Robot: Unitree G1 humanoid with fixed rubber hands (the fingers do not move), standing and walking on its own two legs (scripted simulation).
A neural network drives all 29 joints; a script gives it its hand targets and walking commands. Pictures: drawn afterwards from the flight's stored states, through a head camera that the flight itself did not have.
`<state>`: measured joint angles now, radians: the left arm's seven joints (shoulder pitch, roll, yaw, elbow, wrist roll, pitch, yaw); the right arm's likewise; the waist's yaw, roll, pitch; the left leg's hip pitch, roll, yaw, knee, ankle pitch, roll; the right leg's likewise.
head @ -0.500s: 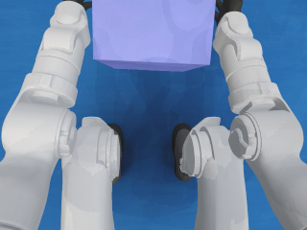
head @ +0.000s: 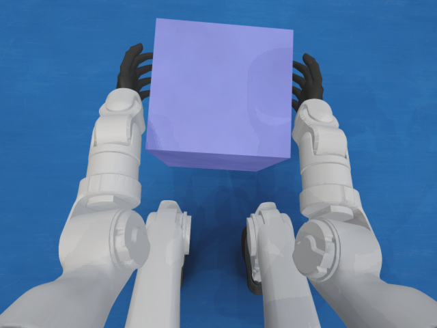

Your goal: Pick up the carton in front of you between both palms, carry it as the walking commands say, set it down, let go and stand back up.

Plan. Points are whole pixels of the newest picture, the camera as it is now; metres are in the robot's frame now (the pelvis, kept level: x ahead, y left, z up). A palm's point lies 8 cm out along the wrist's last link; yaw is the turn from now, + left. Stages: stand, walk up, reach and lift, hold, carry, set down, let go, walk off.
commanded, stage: reach and lift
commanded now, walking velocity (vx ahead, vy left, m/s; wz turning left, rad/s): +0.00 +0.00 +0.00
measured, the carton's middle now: (218, 112) +0.49 +0.01 -0.13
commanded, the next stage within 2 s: none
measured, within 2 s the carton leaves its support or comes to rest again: neither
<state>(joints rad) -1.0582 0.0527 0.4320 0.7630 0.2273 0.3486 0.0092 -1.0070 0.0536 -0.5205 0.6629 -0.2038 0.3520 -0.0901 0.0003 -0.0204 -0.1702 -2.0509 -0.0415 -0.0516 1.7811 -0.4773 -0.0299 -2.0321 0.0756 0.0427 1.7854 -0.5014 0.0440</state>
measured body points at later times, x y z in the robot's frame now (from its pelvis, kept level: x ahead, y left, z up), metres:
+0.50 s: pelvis +0.04 +0.00 +0.13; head +0.20 +0.02 +0.55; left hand +0.46 +0.16 +0.09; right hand +0.46 -0.14 +0.09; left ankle +0.12 +0.13 -0.45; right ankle +0.11 -0.12 -0.45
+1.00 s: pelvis +0.09 +0.00 +0.26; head +0.12 +0.00 +0.71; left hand +0.41 +0.16 +0.24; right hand +0.42 -0.14 +0.24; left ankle +0.12 +0.13 -0.45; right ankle +0.11 -0.12 -0.45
